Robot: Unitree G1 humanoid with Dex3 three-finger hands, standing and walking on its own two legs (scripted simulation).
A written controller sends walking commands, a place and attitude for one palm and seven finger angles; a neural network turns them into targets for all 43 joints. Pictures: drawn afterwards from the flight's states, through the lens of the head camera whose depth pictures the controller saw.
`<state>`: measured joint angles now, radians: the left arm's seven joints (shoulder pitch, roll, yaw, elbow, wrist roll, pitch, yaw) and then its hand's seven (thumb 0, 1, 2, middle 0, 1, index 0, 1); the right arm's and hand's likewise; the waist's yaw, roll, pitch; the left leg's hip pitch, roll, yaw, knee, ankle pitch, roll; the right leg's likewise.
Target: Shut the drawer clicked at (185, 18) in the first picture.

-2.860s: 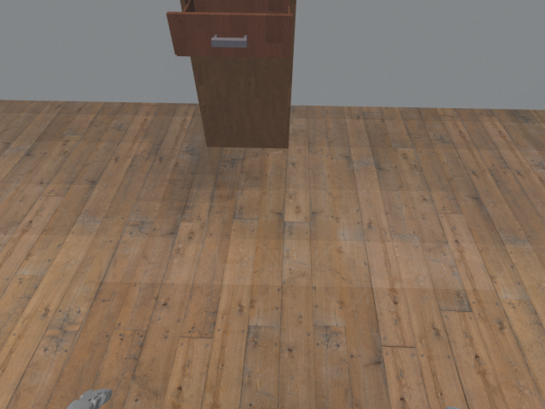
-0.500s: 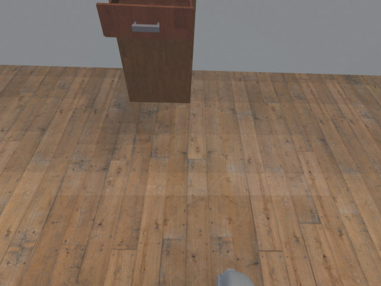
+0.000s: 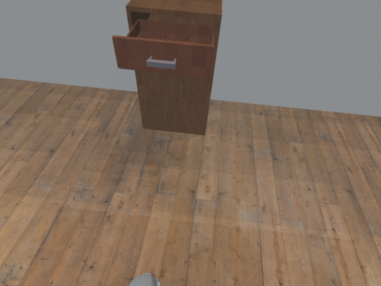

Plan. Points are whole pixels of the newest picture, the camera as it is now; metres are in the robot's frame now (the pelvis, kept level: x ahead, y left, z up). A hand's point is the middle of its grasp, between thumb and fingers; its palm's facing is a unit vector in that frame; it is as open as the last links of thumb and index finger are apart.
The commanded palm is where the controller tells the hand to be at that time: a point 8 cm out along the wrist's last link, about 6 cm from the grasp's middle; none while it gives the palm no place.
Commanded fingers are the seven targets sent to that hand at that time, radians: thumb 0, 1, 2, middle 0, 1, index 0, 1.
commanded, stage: walk to a spot facing it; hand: left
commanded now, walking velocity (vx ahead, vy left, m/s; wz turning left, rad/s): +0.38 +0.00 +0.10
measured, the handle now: (162, 61) +0.96 +0.18 -0.02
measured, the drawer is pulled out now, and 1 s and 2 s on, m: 0.30 0.30 0.30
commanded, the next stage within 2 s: take the last steps up to it in 0.50 s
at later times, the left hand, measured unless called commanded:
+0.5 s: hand (119, 238) +0.27 +0.21 -0.17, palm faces -0.02 -0.99 -0.17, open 7.3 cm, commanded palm none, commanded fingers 0.00 0.90 0.90 -0.20 -0.30 -0.20 -0.30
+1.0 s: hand (144, 194) +0.40 +0.16 -0.17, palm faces +0.04 -0.98 -0.18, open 7.2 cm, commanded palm none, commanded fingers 0.00 0.90 0.90 -0.20 -0.30 -0.20 -0.30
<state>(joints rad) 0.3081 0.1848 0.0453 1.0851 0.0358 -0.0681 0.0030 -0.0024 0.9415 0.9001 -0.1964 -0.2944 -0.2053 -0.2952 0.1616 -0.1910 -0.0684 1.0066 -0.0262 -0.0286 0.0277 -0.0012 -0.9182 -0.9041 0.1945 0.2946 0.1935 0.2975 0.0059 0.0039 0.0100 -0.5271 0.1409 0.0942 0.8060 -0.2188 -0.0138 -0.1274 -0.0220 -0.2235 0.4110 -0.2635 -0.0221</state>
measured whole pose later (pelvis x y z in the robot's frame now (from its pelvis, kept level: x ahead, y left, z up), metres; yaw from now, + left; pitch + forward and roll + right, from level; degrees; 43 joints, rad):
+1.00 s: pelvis +0.38 -0.01 +0.00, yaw -1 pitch -1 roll -1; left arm 0.29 0.16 0.05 1.08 0.03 -0.05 0.00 0.00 0.93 0.90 -0.20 -0.29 -0.21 -0.30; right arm 0.22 -0.19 -0.06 1.05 -0.03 -0.02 0.02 0.01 -0.94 -0.90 0.20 0.30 0.20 0.30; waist 0.02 0.02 0.01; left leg -0.43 0.11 0.09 0.73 -0.29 -0.02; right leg -0.15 -0.02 -0.19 0.38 -0.21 -0.03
